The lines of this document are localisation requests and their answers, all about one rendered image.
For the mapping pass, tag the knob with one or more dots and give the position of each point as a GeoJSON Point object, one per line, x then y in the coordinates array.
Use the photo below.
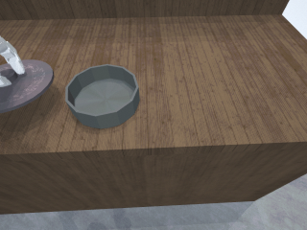
{"type": "Point", "coordinates": [10, 74]}

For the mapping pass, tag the table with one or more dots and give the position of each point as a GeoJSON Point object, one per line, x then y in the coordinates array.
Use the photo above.
{"type": "Point", "coordinates": [222, 115]}

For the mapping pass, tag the lid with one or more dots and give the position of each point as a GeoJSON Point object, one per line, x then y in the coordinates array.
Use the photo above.
{"type": "Point", "coordinates": [37, 78]}

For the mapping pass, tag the left robot hand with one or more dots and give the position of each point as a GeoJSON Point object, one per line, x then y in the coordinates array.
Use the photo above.
{"type": "Point", "coordinates": [12, 58]}

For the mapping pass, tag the pot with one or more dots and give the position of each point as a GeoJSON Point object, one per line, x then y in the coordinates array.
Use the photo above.
{"type": "Point", "coordinates": [103, 96]}

